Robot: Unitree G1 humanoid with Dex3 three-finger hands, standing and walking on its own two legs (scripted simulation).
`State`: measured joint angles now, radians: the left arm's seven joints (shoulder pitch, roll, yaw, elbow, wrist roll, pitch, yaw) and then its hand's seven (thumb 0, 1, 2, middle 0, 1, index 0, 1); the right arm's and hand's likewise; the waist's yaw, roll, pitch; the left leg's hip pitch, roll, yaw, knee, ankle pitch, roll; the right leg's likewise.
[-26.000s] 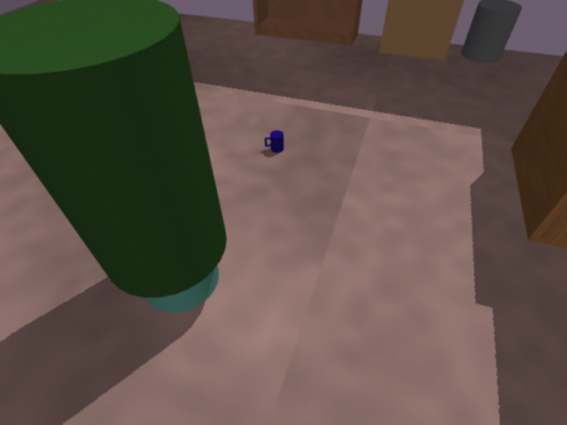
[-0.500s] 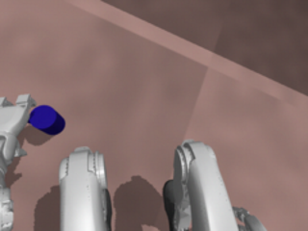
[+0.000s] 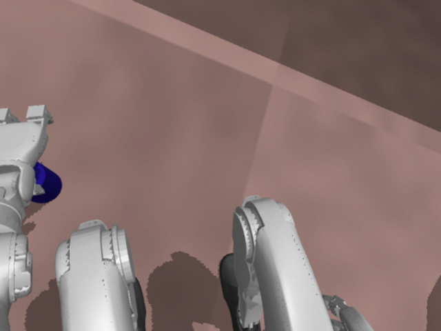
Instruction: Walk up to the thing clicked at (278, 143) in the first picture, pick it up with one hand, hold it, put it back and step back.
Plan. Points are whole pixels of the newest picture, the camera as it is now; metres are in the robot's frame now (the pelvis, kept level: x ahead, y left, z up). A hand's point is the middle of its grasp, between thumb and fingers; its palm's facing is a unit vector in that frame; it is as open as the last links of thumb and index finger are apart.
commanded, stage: approach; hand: left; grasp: from above
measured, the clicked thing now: (25, 182) +0.43 +0.35 -0.27
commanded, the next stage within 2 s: close in in 0.10 s
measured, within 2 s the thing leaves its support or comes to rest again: neither
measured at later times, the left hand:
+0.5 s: hand (12, 193) +0.39 +0.33 -0.19, palm faces -0.48 -0.11 -0.87, open 14.2 cm
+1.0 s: hand (30, 182) +0.42 +0.32 -0.23, palm faces -0.49 -0.13 -0.86, open 14.3 cm
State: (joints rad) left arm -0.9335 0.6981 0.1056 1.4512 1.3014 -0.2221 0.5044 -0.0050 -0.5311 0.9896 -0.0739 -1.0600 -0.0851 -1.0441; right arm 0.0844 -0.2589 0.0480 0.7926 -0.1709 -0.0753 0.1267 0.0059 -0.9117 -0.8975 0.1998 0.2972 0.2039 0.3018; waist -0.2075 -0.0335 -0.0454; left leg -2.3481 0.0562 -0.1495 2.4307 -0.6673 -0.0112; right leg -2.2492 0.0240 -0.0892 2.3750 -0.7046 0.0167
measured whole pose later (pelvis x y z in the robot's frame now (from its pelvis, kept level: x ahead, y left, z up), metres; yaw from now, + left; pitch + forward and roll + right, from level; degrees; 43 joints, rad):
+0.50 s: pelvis +0.00 +0.00 -0.01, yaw -1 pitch +30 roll -8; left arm -0.84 0.79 0.11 1.45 1.28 -0.36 0.45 -0.01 -0.52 0.97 -0.07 -1.04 -0.09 -1.02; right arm 0.10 -0.28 0.07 0.79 -0.18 -0.05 0.14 0.01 -0.90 -0.90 0.20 0.30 0.20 0.30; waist -0.18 -0.07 0.01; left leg -2.34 0.05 -0.17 2.46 -0.66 -0.01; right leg -2.22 0.02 -0.10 2.39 -0.70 0.02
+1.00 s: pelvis +0.00 +0.00 -0.02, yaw -3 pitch +29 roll -9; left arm -0.88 0.85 0.21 1.58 1.25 -0.26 0.51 0.00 -0.53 0.99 -0.07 -0.98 -0.06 -0.98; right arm 0.08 -0.27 0.14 0.79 -0.26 -0.12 0.19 0.01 -0.90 -0.90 0.20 0.30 0.20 0.30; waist -0.25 -0.06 0.08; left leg -2.38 0.06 -0.21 2.54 -0.70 -0.02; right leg -2.27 0.05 -0.13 2.44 -0.71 0.03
